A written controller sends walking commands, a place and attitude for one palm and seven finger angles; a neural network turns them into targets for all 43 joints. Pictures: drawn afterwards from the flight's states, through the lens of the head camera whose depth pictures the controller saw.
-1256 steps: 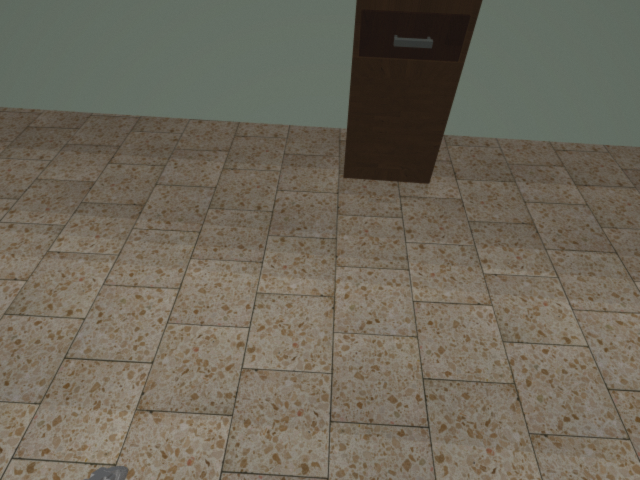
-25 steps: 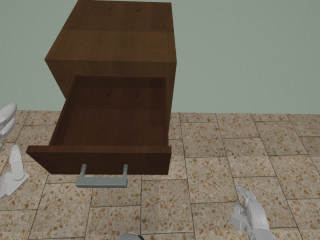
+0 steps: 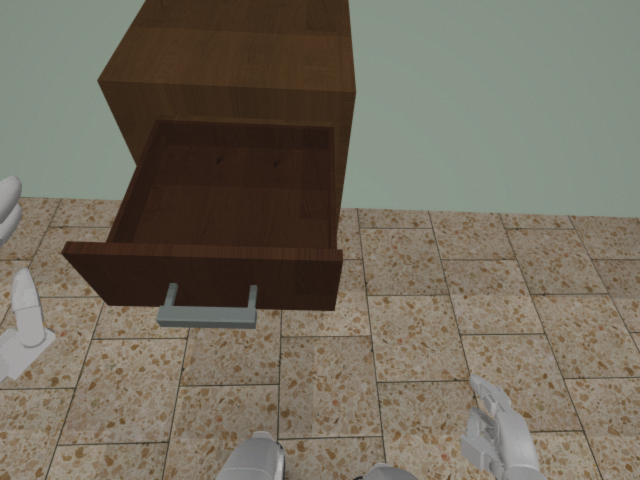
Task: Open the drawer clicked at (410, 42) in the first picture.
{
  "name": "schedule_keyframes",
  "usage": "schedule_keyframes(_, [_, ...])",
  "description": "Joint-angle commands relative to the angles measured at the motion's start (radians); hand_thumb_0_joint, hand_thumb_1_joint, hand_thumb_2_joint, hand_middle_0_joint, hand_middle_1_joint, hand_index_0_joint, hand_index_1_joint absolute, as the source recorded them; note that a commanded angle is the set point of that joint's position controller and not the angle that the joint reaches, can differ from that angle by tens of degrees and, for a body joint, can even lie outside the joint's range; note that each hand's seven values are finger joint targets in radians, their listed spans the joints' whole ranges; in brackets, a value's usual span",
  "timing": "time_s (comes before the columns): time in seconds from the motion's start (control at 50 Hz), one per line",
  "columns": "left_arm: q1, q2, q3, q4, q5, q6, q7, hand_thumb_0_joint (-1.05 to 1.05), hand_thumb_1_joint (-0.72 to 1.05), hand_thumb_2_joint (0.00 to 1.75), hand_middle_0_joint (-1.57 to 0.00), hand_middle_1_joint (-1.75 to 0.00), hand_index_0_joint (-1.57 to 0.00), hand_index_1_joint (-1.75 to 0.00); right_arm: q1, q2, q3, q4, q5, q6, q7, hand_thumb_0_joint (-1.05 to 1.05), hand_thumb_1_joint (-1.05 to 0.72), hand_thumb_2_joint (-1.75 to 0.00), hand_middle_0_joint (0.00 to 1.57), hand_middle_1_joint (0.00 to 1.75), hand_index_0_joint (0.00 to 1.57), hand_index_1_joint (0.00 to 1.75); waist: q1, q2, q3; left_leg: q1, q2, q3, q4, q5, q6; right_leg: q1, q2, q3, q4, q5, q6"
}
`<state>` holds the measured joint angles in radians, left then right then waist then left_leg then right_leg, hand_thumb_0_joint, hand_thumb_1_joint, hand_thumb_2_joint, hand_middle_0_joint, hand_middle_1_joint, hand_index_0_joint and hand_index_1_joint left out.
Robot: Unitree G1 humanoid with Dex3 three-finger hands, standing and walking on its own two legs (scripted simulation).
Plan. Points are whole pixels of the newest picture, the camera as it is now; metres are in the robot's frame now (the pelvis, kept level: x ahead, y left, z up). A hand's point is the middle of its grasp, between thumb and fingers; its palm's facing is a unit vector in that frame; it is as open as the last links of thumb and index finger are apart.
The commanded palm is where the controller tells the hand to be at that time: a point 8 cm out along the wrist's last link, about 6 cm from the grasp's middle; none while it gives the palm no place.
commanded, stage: step back with the hand held close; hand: left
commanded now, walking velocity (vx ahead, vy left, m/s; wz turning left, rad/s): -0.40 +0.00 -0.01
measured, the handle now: (210, 304) +0.35 +0.19 -0.06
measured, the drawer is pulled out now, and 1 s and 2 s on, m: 0.30 0.30 0.30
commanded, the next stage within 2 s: stop stepping back and stand still in 0.26 s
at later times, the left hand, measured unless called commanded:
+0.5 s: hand (76, 473) +0.12 +0.17 +0.19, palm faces +0.17 -0.83 -0.53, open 7.4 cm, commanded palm +0.05 +0.24 +0.20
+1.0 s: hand out of the picture +0.04 +0.20 +0.18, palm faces +0.34 -0.82 -0.46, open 7.4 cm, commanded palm -0.02 +0.24 +0.20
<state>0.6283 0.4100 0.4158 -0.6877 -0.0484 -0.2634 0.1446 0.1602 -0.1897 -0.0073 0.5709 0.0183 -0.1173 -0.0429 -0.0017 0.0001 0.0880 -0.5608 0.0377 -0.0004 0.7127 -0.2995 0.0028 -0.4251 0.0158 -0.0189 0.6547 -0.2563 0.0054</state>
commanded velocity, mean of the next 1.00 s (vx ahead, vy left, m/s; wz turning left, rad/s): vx -0.01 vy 0.04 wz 0.00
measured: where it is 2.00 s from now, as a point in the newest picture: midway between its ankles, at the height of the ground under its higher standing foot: outside the picture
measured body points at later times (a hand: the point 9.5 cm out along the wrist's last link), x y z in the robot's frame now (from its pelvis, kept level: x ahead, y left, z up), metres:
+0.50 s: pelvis -0.10 -0.03 +0.01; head -0.04 -0.03 +0.46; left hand +0.10 +0.21 +0.22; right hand +0.07 -0.26 -0.08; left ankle +0.00 +0.10 -0.69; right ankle -0.16 -0.13 -0.72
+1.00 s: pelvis -0.15 -0.03 +0.02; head -0.14 -0.03 +0.47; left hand +0.01 +0.24 +0.21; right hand +0.01 -0.27 -0.06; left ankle -0.12 +0.08 -0.72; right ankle -0.16 -0.13 -0.72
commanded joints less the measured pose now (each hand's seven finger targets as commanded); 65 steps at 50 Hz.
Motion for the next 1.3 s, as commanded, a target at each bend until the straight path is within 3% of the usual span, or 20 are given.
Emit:
schedule_keyframes(0.0, [-0.023, 0.144, 0.107, -0.183, 0.004, -0.034, 0.042, 0.0, 0.9, 0.9, -0.2, -0.3, -0.2, -0.3, -0.065, -0.087, -0.054, -0.096, -0.021, -0.025, -0.005, 0.0, -0.9, -0.9, 0.2, 0.3, 0.2, 0.3, -0.023, -0.189, -0.221, 0.273, -0.048, -0.01, 0.166, -0.093, -0.022, -0.081, -0.307, 0.265, -0.332, 0.097, -0.15])
schedule_keyframes(0.04, [-0.02, 0.147, 0.111, -0.158, 0.009, -0.023, 0.04, 0.0, 0.9, 0.9, -0.2, -0.3, -0.2, -0.3, -0.081, -0.08, -0.043, -0.098, -0.018, -0.01, -0.015, 0.0, -0.9, -0.9, 0.2, 0.3, 0.2, 0.3, -0.029, -0.116, -0.154, 0.265, -0.021, -0.024, -0.129, -0.049, -0.009, -0.041, -0.21, 0.161, -0.248, 0.107, -0.08])
schedule_keyframes(0.08, [-0.013, 0.156, 0.118, -0.199, 0.019, -0.032, 0.04, 0.0, 0.9, 0.9, -0.2, -0.3, -0.2, -0.3, -0.101, -0.131, -0.058, -0.127, -0.017, -0.012, -0.023, 0.0, -0.9, -0.9, 0.2, 0.3, 0.2, 0.3, -0.012, 0.184, -0.165, 0.141, 0.208, -0.248, -0.375, 0.254, 0.075, 0.088, -0.023, 0.028, 0.033, 0.068, 0.011])
schedule_keyframes(0.12, [0.033, 0.155, 0.132, -0.183, 0.006, -0.048, 0.025, 0.0, 0.9, 0.9, -0.2, -0.3, -0.2, -0.3, -0.073, -0.119, -0.069, -0.138, -0.024, -0.043, -0.012, 0.0, -0.9, -0.9, 0.2, 0.3, 0.2, 0.3, -0.016, 0.29, -0.251, 0.041, 0.328, -0.308, -0.472, 0.123, 0.141, 0.151, 0.02, 0.044, 0.38, -0.28, 0.006])
schedule_keyframes(0.2, [0.043, 0.101, 0.072, -0.246, -0.011, -0.047, 0.022, 0.0, 0.9, 0.9, -0.2, -0.3, -0.2, -0.3, -0.039, -0.127, -0.071, -0.084, -0.027, -0.071, 0.008, 0.0, -0.9, -0.9, 0.2, 0.3, 0.2, 0.3, 0.002, 0.192, -0.294, 0.37, 0.271, -0.161, -0.292, 0.64, 0.141, -0.026, 0.003, 0.025, 0.311, -0.24, 0.016])
schedule_keyframes(0.36, [0.059, 0.19, 0.147, -0.225, -0.034, -0.041, -0.008, 0.0, 0.9, 0.9, -0.2, -0.3, -0.2, -0.3, -0.08, -0.144, -0.04, -0.108, -0.023, -0.062, 0.013, 0.0, -0.9, -0.9, 0.2, 0.3, 0.2, 0.3, 0.007, 0.228, -0.265, 0.267, 0.18, -0.122, -0.323, 0.123, 0.071, 0.235, 0.015, -0.041, -0.232, -0.063, -0.002])
schedule_keyframes(0.4, [0.107, 0.21, 0.169, -0.209, -0.038, -0.043, -0.015, 0.0, 0.9, 0.9, -0.2, -0.3, -0.2, -0.3, -0.066, -0.12, -0.042, -0.138, -0.003, -0.026, 0.018, 0.0, -0.9, -0.9, 0.2, 0.3, 0.2, 0.3, -0.011, 0.044, -0.242, 0.264, 0.022, 0.048, -0.101, -0.103, -0.015, 0.2, -0.116, 0.015, -0.407, 0.023, -0.06])
schedule_keyframes(0.42, [0.111, 0.181, 0.132, -0.176, -0.033, -0.029, -0.014, 0.0, 0.9, 0.9, -0.2, -0.3, -0.2, -0.3, -0.033, -0.12, -0.062, -0.145, 0.017, -0.013, 0.013, 0.0, -0.9, -0.9, 0.2, 0.3, 0.2, 0.3, -0.028, -0.193, -0.226, 0.252, -0.066, 0.048, 0.204, -0.073, -0.04, 0.075, -0.282, 0.244, -0.441, 0.052, -0.145])
schedule_keyframes(0.44, [0.103, 0.172, 0.141, -0.164, -0.034, -0.005, 0.0, 0.0, 0.9, 0.9, -0.2, -0.3, -0.2, -0.3, -0.061, -0.121, -0.066, -0.149, 0.025, -0.003, 0.01, 0.0, -0.9, -0.9, 0.2, 0.3, 0.2, 0.3, -0.021, -0.253, -0.204, 0.148, -0.078, -0.013, 0.369, -0.121, -0.032, 0.088, -0.353, 0.304, -0.386, 0.279, -0.191])
schedule_keyframes(0.5, [0.133, 0.131, 0.13, -0.093, -0.011, 0.016, 0.027, 0.0, 0.9, 0.9, -0.2, -0.3, -0.2, -0.3, -0.096, -0.067, -0.028, -0.144, 0.012, 0.031, -0.006, 0.0, -0.9, -0.9, 0.2, 0.3, 0.2, 0.3, -0.045, -0.138, -0.183, 0.062, -0.016, -0.029, 0.229, -0.153, -0.01, 0.255, -0.305, 0.134, -0.275, 0.509, -0.153])
schedule_keyframes(0.6, [0.063, 0.122, 0.063, -0.097, 0.015, 0.002, 0.043, 0.0, 0.9, 0.9, -0.2, -0.3, -0.2, -0.3, -0.062, -0.12, -0.042, -0.125, 0.004, -0.023, -0.018, 0.0, -0.9, -0.9, 0.2, 0.3, 0.2, 0.3, -0.028, -0.082, -0.152, 0.318, -0.007, 0.045, -0.347, 0.116, 0.042, 0.305, -0.223, 0.099, -0.203, 0.395, -0.057])
schedule_keyframes(0.64, [0.048, 0.144, 0.062, -0.162, 0.009, -0.01, 0.038, 0.0, 0.9, 0.9, -0.2, -0.3, -0.2, -0.3, -0.045, -0.162, -0.064, -0.149, 0.008, -0.041, -0.012, 0.0, -0.9, -0.9, 0.2, 0.3, 0.2, 0.3, -0.009, 0.039, -0.183, 0.396, 0.098, -0.045, -0.326, 0.405, 0.069, 0.306, -0.143, 0.054, -0.148, 0.364, -0.007])
schedule_keyframes(0.7, [0.093, 0.168, 0.099, -0.163, 0.01, -0.009, 0.032, 0.0, 0.9, 0.9, -0.2, -0.3, -0.2, -0.3, -0.037, -0.127, -0.048, -0.14, 0.011, -0.02, -0.006, 0.0, -0.9, -0.9, 0.2, 0.3, 0.2, 0.3, -0.019, 0.099, -0.218, 0.372, 0.079, -0.055, -0.262, 0.459, 0.055, 0.331, -0.116, 0.006, -0.165, 0.345, -0.008])
schedule_keyframes(0.8, [0.075, 0.137, 0.084, -0.131, 0.002, -0.018, 0.033, 0.0, 0.9, 0.9, -0.2, -0.3, -0.2, -0.3, -0.041, -0.141, -0.051, -0.14, 0.008, -0.016, -0.006, 0.0, -0.9, -0.9, 0.2, 0.3, 0.2, 0.3, -0.028, 0.052, -0.084, 0.225, 0.044, -0.061, -0.304, -0.135, 0.055, 0.204, -0.109, 0.082, -0.307, -0.165, -0.035])
schedule_keyframes(0.94, [-0.034, 0.105, 0.04, -0.077, 0.016, 0.007, 0.038, 0.0, 0.9, 0.9, -0.2, -0.3, -0.2, -0.3, -0.041, -0.132, -0.037, -0.135, -0.002, -0.02, -0.024, 0.0, -0.9, -0.9, 0.2, 0.3, 0.2, 0.3, -0.034, 0.056, -0.054, 0.188, 0.063, -0.116, -0.336, -0.252, 0.076, 0.152, -0.066, 0.079, -0.269, -0.262, -0.048])
schedule_keyframes(1.06, [-0.064, 0.11, 0.024, -0.104, 0.014, 0.026, 0.039, 0.0, 0.9, 0.9, -0.2, -0.3, -0.2, -0.3, -0.045, -0.122, -0.025, -0.128, -0.006, -0.022, -0.022, 0.0, -0.9, -0.9, 0.2, 0.3, 0.2, 0.3, -0.032, -0.02, -0.062, 0.23, 0.024, -0.049, -0.238, -0.119, 0.055, 0.147, -0.113, 0.141, -0.333, -0.204, -0.064])
schedule_keyframes(1.12, [-0.042, 0.11, 0.027, -0.11, 0.008, 0.029, 0.04, 0.0, 0.9, 0.9, -0.2, -0.3, -0.2, -0.3, -0.046, -0.114, -0.017, -0.119, -0.009, -0.022, -0.016, 0.0, -0.9, -0.9, 0.2, 0.3, 0.2, 0.3, -0.025, 0.007, -0.104, 0.293, 0.024, -0.03, -0.247, 0.054, 0.046, 0.203, -0.113, 0.105, -0.296, 0.009, -0.054])
schedule_keyframes(1.14, [-0.123, -0.111, -0.323, 0.758, 0.111, 0.193, -0.096, 0.0, 0.9, 0.9, -0.2, -0.3, -0.2, -0.3, -0.016, -0.19, -0.072, 0.149, -0.025, -0.045, 0.068, 0.0, -0.9, -0.9, 0.2, 0.3, 0.2, 0.3, -0.059, 0.025, -0.106, 0.265, 0.053, -0.046, -0.086, 0.252, 0.026, 0.073, -0.157, -0.01, -0.078, 0.208, -0.05])
schedule_keyframes(1.2, [-0.158, -0.156, -0.324, 0.863, 0.086, 0.27, -0.124, 0.0, 0.9, 0.9, -0.2, -0.3, -0.2, -0.3, 0.067, -0.142, -0.045, 0.131, -0.034, 0.043, 0.048, 0.0, -0.9, -0.9, 0.2, 0.3, 0.2, 0.3, -0.013, -0.024, -0.188, 0.28, 0.102, -0.134, -0.177, 0.419, 0.087, 0.154, -0.069, -0.04, -0.029, 0.142, -0.023])
schedule_keyframes(1.28, [-0.268, -0.108, -0.325, 1.134, 0.082, 0.275, -0.123, 0.0, 0.9, 0.9, -0.2, -0.3, -0.2, -0.3, 0.047, -0.137, -0.035, 0.164, -0.042, 0.086, 0.032, 0.0, -0.9, -0.9, 0.2, 0.3, 0.2, 0.3, 0.006, -0.152, -0.157, 0.269, 0.029, -0.064, -0.141, 0.413, 0.056, 0.269, -0.126, 0.027, -0.112, 0.368, -0.059])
